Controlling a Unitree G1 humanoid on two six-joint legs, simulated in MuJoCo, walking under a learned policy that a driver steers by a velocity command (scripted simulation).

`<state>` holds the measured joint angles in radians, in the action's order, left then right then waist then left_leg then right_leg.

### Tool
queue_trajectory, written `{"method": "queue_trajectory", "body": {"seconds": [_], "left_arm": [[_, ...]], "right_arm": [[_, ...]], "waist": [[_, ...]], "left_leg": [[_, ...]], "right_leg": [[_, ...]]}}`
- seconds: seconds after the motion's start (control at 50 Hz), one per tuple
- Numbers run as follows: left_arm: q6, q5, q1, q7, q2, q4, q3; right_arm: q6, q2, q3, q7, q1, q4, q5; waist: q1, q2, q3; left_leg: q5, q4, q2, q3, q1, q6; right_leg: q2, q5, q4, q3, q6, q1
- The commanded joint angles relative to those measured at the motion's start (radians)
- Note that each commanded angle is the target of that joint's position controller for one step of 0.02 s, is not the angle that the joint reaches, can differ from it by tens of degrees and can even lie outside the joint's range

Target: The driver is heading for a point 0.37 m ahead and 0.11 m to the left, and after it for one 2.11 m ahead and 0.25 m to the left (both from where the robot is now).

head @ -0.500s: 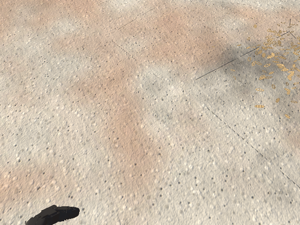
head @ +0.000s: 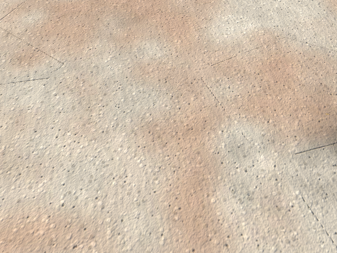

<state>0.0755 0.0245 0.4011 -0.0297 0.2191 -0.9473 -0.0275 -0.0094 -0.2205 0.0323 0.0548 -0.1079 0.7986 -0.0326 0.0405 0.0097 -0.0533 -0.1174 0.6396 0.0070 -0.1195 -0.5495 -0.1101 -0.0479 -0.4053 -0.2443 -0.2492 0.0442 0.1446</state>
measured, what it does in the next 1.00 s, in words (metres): walks ahead: left foot, then right foot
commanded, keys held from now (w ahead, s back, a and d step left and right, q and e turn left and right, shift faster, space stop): w+q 0.26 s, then q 0.28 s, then e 0.46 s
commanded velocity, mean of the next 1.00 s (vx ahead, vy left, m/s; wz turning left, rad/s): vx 0.24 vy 0.00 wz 0.26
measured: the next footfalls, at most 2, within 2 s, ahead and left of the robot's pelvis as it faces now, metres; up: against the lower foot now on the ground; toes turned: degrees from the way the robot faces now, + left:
left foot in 0.04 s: +0.17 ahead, +0.07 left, +0.00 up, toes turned +6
right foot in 0.54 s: +0.47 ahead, -0.02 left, +0.00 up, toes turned +22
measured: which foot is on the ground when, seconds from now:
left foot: up 0.00-0.02, down 0.04-0.54, up 0.56-0.88, down 0.90-1.00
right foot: down 0.00-0.06, up 0.08-0.52, down 0.54-0.92, up 0.94-1.00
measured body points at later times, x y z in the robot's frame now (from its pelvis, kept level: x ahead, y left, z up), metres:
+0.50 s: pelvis +0.26 +0.02 +0.01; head +0.30 +0.04 +0.45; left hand +0.39 +0.30 -0.10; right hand +0.33 -0.26 -0.12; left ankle +0.14 +0.06 -0.73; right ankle +0.43 -0.05 -0.71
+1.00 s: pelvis +0.32 +0.03 +0.01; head +0.33 +0.05 +0.46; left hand +0.33 +0.31 -0.12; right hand +0.48 -0.21 -0.10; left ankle +0.29 +0.12 -0.73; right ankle +0.40 -0.05 -0.69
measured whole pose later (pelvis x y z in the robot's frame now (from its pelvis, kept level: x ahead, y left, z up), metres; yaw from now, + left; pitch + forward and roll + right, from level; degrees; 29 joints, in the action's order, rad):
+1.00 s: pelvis +0.32 +0.03 +0.01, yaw +14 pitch +0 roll +0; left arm -0.05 0.01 0.25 0.00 0.28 -0.82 -0.06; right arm 0.02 -0.25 0.02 -0.05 -0.23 0.82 -0.03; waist 0.02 -0.03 -0.03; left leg -0.25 0.46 -0.03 0.00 -0.21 -0.04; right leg -0.10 -0.38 -0.79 0.07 0.02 -0.47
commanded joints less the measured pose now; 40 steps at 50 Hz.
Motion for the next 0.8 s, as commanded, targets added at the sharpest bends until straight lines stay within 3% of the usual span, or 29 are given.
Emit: {"method": "queue_trajectory", "body": {"seconds": [0.02, 0.04, 0.06, 0.08, 0.1, 0.12, 0.14, 0.18, 0.22, 0.26, 0.3, 0.34, 0.44, 0.46, 0.5, 0.52, 0.54, 0.56, 0.58, 0.6, 0.62, 0.64, 0.66, 0.7, 0.76, 0.8], "left_arm": [[-0.009, 0.006, -0.002, -0.014, 0.200, 0.039, -0.042], [-0.013, 0.001, -0.028, -0.010, 0.208, 0.052, -0.043], [-0.005, -0.011, -0.023, 0.001, 0.154, 0.097, -0.029], [0.004, -0.014, -0.039, 0.018, 0.118, 0.161, -0.028], [0.015, 0.002, -0.131, 0.024, 0.148, 0.177, -0.028], [0.028, -0.011, -0.150, 0.029, 0.140, 0.191, -0.023], [0.030, -0.011, -0.134, 0.028, 0.140, 0.179, -0.025], [-0.007, 0.021, -0.099, 0.031, 0.125, 0.172, -0.020], [-0.036, 0.029, -0.103, 0.038, 0.112, 0.182, -0.019], [-0.045, 0.026, -0.167, 0.042, 0.108, 0.211, -0.017], [-0.046, 0.020, -0.247, 0.039, 0.111, 0.240, -0.016], [-0.045, 0.013, -0.298, 0.037, 0.104, 0.260, -0.011], [-0.034, -0.003, -0.388, 0.028, 0.123, 0.297, -0.003], [-0.030, -0.004, -0.367, 0.024, 0.135, 0.292, -0.004], [-0.017, -0.004, -0.247, 0.012, 0.177, 0.259, -0.016], [-0.002, 0.002, -0.150, 0.003, 0.191, 0.235, -0.021], [0.011, 0.015, -0.037, -0.009, 0.253, 0.230, -0.032], [-0.005, 0.013, -0.064, -0.005, 0.310, 0.254, -0.040], [-0.024, -0.018, -0.068, 0.003, 0.257, 0.252, -0.043], [-0.028, -0.023, -0.131, 0.005, 0.169, 0.264, -0.020], [-0.032, -0.019, -0.188, 0.007, 0.106, 0.263, 0.001], [-0.031, -0.011, -0.213, 0.008, 0.081, 0.255, 0.014], [-0.031, -0.006, -0.221, 0.009, 0.083, 0.237, 0.017], [-0.032, 0.000, -0.232, 0.017, 0.113, 0.209, 0.012], [-0.051, -0.003, -0.185, 0.027, 0.190, 0.191, -0.020], [-0.073, -0.006, -0.182, 0.032, 0.211, 0.193, -0.037]], "right_arm": [[-0.014, -0.105, 0.035, -0.012, -0.152, -0.022, -0.004], [-0.023, -0.142, 0.056, -0.020, -0.296, 0.020, -0.015], [-0.020, -0.253, 0.093, -0.038, -0.395, 0.036, -0.021], [-0.012, -0.317, 0.107, -0.036, -0.326, 0.015, 0.005], [-0.006, -0.288, 0.104, -0.039, -0.309, 0.020, 0.033], [-0.007, -0.237, 0.090, -0.046, -0.261, 0.022, 0.032], [-0.010, -0.187, 0.076, -0.049, -0.220, 0.022, 0.028], [-0.026, -0.151, 0.061, -0.055, -0.167, 0.013, 0.033], [-0.046, -0.173, 0.064, -0.050, -0.188, 0.018, 0.036], [-0.051, -0.198, 0.070, -0.048, -0.219, 0.022, 0.034], [-0.047, -0.200, 0.070, -0.050, -0.256, 0.028, 0.034], [-0.038, -0.204, 0.072, -0.054, -0.286, 0.032, 0.035], [-0.009, -0.207, 0.074, -0.071, -0.330, 0.025, 0.022], [-0.005, -0.208, 0.075, -0.075, -0.316, 0.016, 0.017], [-0.008, -0.227, 0.081, -0.079, -0.242, -0.012, 0.016], [-0.017, -0.229, 0.080, -0.074, -0.203, -0.024, 0.029], [-0.029, -0.170, 0.063, -0.067, -0.213, -0.065, 0.049], [-0.023, -0.097, 0.053, -0.079, -0.402, -0.061, 0.071], [-0.006, -0.179, 0.062, -0.087, -0.452, -0.016, 0.023], [0.007, -0.191, 0.066, -0.082, -0.383, 0.001, 0.007], [0.015, -0.175, 0.059, -0.074, -0.308, -0.006, 0.000], [0.026, -0.144, 0.049, -0.065, -0.275, -0.010, 0.006], [0.041, -0.118, 0.038, -0.057, -0.293, 0.002, 0.007], [0.057, -0.104, 0.025, -0.055, -0.307, 0.013, 0.007], [0.068, -0.116, 0.016, -0.074, -0.236, 0.006, 0.010], [0.071, -0.128, 0.014, -0.080, -0.194, -0.005, 0.017]], "waist": [[-0.107, -0.113, 0.093], [-0.183, -0.073, 0.166], [-0.209, 0.071, 0.261], [-0.132, 0.212, 0.308], [-0.155, 0.047, 0.227], [-0.118, 0.003, 0.115], [-0.067, -0.056, 0.037], [-0.013, -0.035, 0.026], [-0.005, -0.011, 0.042], [-0.019, 0.008, 0.029], [-0.044, 0.024, 0.005], [-0.067, 0.044, 0.028], [-0.116, 0.080, 0.067], [-0.105, 0.084, 0.071], [-0.041, 0.095, 0.098], [0.020, 0.069, 0.128], [0.048, -0.044, 0.249], [-0.045, -0.257, 0.384], [-0.053, -0.180, 0.425], [-0.056, -0.094, 0.305], [-0.054, -0.055, 0.202], [-0.061, -0.090, 0.156], [-0.077, -0.133, 0.134], [-0.105, -0.164, 0.132], [-0.068, -0.181, 0.133], [-0.057, -0.183, 0.118]], "left_leg": [[-0.140, -0.039, -0.100, -0.043, 0.199, -0.080], [-0.117, -0.136, -0.099, 0.009, 0.409, -0.120], [-0.208, -0.178, 0.131, 0.331, 0.675, -0.216], [-0.089, -0.314, 0.340, 0.867, 0.839, -0.357], [-0.063, -0.345, 0.319, 0.765, 0.782, -0.337], [-0.017, -0.368, 0.298, 0.647, 0.650, -0.296], [0.073, -0.391, 0.245, 0.554, 0.525, -0.240], [0.193, -0.413, 0.154, 0.428, 0.403, -0.194], [0.287, -0.419, 0.115, 0.383, 0.369, -0.191], [0.282, -0.434, 0.090, 0.369, 0.355, -0.175], [0.474, -0.399, 0.074, 0.353, 0.371, -0.143], [0.648, -0.333, 0.051, 0.327, 0.408, -0.100], [0.695, -0.216, 0.053, 0.393, 0.522, -0.057], [0.689, -0.182, 0.056, 0.417, 0.528, -0.045], [0.692, -0.080, 0.039, 0.456, 0.493, -0.002], [0.642, 0.043, -0.003, 0.446, 0.447, 0.025], [0.306, 0.281, -0.056, 0.395, 0.315, 0.059], [-0.596, 0.558, -0.230, 0.253, 0.119, 0.080], [-0.547, 0.658, -0.167, 0.257, 0.097, 0.075], [-0.462, 0.674, -0.140, 0.272, 0.090, 0.085], [-0.417, 0.610, -0.118, 0.267, 0.089, 0.096], [-0.385, 0.534, -0.096, 0.278, 0.117, 0.109], [-0.353, 0.463, -0.092, 0.260, 0.186, 0.121], [-0.344, 0.291, -0.084, 0.178, 0.272, 0.131], [-0.361, 0.155, -0.085, 0.139, 0.272, 0.128], [-0.330, 0.099, -0.084, 0.138, 0.277, 0.117]], "right_leg": [[0.303, 1.299, -0.369, 0.025, 0.058, -0.021], [0.282, 1.122, -0.602, 0.012, 0.047, -0.138], [0.197, 0.632, -0.957, -0.001, 0.012, -0.426], [-0.027, -0.129, -1.243, 0.151, -0.029, -0.788], [0.052, -0.041, -1.237, 0.307, -0.018, -0.884], [0.096, 0.043, -1.158, 0.301, -0.018, -0.884], [0.129, 0.073, -1.054, 0.292, -0.022, -0.832], [0.155, 0.090, -0.946, 0.290, -0.054, -0.725], [0.151, 0.112, -0.886, 0.265, -0.079, -0.707], [0.152, 0.180, -0.798, 0.248, -0.099, -0.739], [0.138, 0.245, -0.701, 0.235, -0.113, -0.771], [0.107, 0.293, -0.611, 0.227, -0.113, -0.756], [0.035, 0.324, -0.435, 0.245, -0.082, -0.721], [0.025, 0.310, -0.388, 0.261, -0.071, -0.680], [0.003, 0.303, -0.265, 0.281, -0.034, -0.505], [0.025, 0.439, -0.154, 0.286, -0.011, -0.355], [0.246, 0.742, -0.180, 0.451, 0.040, -0.103], [0.556, 1.307, -0.245, 0.756, 0.214, 0.086], [0.539, 1.213, -0.229, 0.844, 0.276, 0.005], [0.459, 1.005, -0.185, 0.733, 0.258, -0.119], [0.373, 0.857, -0.139, 0.615, 0.212, -0.231], [0.314, 0.780, -0.100, 0.541, 0.176, -0.296], [0.264, 0.746, -0.071, 0.480, 0.156, -0.368], [0.205, 0.731, -0.066, 0.426, 0.136, -0.418], [0.208, 0.541, -0.056, 0.503, 0.157, -0.395], [0.209, 0.287, -0.020, 0.563, 0.155, -0.425]]}}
